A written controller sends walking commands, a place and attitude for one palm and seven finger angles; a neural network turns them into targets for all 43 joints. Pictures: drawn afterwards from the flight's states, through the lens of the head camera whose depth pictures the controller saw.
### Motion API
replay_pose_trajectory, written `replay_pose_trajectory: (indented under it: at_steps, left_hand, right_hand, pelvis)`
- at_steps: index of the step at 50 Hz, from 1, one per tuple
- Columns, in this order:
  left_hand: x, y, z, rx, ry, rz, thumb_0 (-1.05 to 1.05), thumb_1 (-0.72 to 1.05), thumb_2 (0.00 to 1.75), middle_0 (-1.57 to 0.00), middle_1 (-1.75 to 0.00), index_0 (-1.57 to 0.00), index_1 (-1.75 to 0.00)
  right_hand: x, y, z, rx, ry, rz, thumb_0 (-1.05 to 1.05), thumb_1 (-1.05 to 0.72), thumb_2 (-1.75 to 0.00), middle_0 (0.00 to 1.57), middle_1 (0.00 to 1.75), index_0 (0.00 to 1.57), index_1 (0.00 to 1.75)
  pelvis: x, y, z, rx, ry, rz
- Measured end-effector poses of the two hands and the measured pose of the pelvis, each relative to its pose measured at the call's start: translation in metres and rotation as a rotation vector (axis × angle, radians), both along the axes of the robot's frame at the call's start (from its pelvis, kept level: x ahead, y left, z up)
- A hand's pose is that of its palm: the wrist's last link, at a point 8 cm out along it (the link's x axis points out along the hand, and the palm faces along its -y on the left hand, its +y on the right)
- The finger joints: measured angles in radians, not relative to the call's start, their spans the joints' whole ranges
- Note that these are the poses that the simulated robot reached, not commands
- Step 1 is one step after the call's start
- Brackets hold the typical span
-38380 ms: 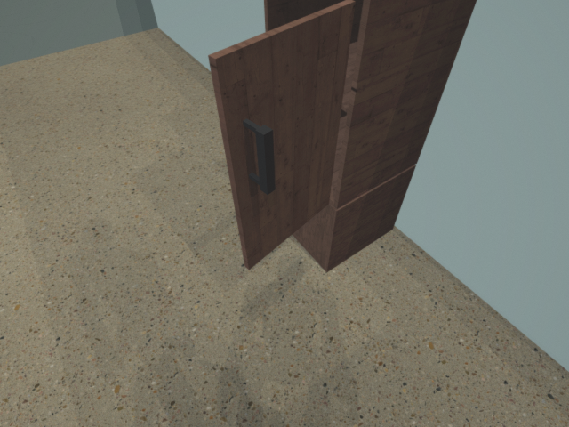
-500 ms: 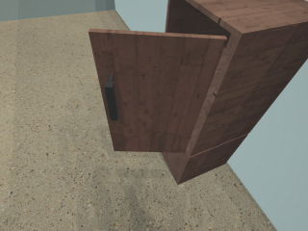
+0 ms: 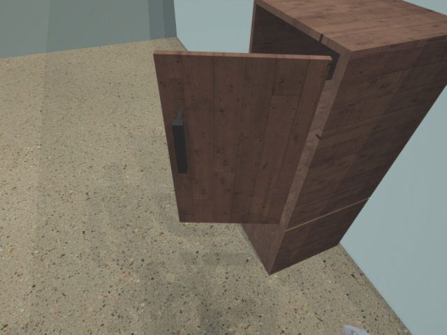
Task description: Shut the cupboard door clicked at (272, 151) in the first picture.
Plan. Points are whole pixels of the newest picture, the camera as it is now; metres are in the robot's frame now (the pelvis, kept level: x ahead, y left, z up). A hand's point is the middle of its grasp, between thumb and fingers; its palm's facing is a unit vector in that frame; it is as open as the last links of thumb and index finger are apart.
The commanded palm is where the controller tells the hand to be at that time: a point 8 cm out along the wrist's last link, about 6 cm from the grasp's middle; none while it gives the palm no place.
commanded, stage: look again from close up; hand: left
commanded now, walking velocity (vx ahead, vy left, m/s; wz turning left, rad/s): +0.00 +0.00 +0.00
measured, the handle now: (181, 142) +0.52 +0.15 +0.05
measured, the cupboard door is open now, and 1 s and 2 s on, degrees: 66 66 66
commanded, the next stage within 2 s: shuffle to correct the standing spot in 0.06 s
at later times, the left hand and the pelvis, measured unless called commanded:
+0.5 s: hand out of the picture -0.07 +0.15 -0.17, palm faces +0.01 -0.99 -0.17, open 7.4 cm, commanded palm none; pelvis -0.01 -0.02 +0.00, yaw +0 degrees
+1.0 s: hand out of the picture +0.10 +0.13 -0.17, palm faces +0.09 -0.97 -0.23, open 7.3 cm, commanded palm none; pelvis +0.07 -0.06 +0.00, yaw +3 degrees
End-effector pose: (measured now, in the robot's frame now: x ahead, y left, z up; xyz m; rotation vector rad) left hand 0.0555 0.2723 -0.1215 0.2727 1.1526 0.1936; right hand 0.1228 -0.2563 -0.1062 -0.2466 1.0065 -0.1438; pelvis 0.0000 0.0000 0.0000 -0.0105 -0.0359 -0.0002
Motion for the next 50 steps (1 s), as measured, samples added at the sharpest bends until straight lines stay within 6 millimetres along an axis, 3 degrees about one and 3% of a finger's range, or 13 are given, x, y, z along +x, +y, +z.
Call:
replay_pose_trajectory:
  at_steps: [11, 20, 26, 31, 37, 40, 45, 50]
  left_hand:
    - [-0.048, -0.005, -0.006, -0.025, 0.119, 0.002, 0.01, 0.91, 0.90, -0.20, -0.30, -0.20, -0.30]
    - [-0.100, -0.042, -0.016, -0.104, 0.271, 0.051, 0.01, 0.91, 0.90, -0.20, -0.30, -0.20, -0.30]
    - [-0.125, -0.074, -0.020, -0.152, 0.349, 0.086, 0.01, 0.91, 0.90, -0.20, -0.30, -0.20, -0.30]
    - [-0.129, -0.095, -0.025, -0.182, 0.361, 0.141, 0.01, 0.91, 0.90, -0.20, -0.30, -0.20, -0.30]
    - [-0.108, -0.105, -0.037, -0.220, 0.383, 0.133, 0.01, 0.91, 0.90, -0.20, -0.30, -0.20, -0.30]
    - [-0.074, -0.105, -0.031, -0.207, 0.356, 0.085, 0.01, 0.91, 0.90, -0.20, -0.30, -0.20, -0.30]
    - [-0.001, -0.100, -0.019, -0.140, 0.189, 0.062, 0.02, 0.93, 0.90, -0.20, -0.30, -0.20, -0.30]
    - [0.035, -0.097, -0.015, -0.088, 0.086, 0.109, 0.02, 0.93, 0.90, -0.20, -0.30, -0.20, -0.30]
  right_hand:
    - [-0.077, -0.016, -0.007, -0.024, 0.178, -0.056, 0.01, -0.91, -0.90, 0.20, 0.30, 0.20, 0.30]
    - [-0.138, 0.001, -0.022, 0.035, 0.362, -0.119, 0.01, -0.91, -0.90, 0.20, 0.30, 0.20, 0.30]
    - [-0.154, 0.006, -0.031, 0.078, 0.413, -0.156, 0.01, -0.91, -0.90, 0.20, 0.30, 0.20, 0.30]
    - [-0.144, 0.005, -0.036, 0.082, 0.424, -0.151, 0.01, -0.91, -0.90, 0.20, 0.30, 0.20, 0.30]
    - [-0.110, 0.008, -0.037, 0.073, 0.353, -0.155, 0.01, -0.91, -0.90, 0.20, 0.30, 0.20, 0.30]
    - [-0.103, 0.007, -0.033, 0.086, 0.327, -0.175, 0.01, -0.91, -0.90, 0.20, 0.30, 0.20, 0.30]
    - [-0.099, -0.007, -0.037, 0.106, 0.385, -0.170, 0.01, -0.91, -0.90, 0.20, 0.30, 0.20, 0.30]
    - [-0.074, -0.026, -0.044, 0.090, 0.444, -0.128, 0.01, -0.91, -0.90, 0.20, 0.30, 0.20, 0.30]
  pelvis:
    - [-0.017, -0.001, 0.006, 0.000, 0.001, 0.004]
    - [-0.015, -0.010, 0.007, -0.001, 0.011, 0.005]
    - [-0.007, -0.023, 0.003, 0.000, 0.011, -0.001]
    - [0.006, -0.029, -0.001, -0.015, 0.013, 0.019]
    - [0.028, -0.028, -0.006, 0.006, 0.009, 0.003]
    - [0.034, -0.033, -0.001, 0.015, 0.022, -0.020]
    - [0.050, -0.051, 0.001, 0.011, 0.038, 0.004]
    - [0.069, -0.061, -0.002, -0.007, 0.029, 0.050]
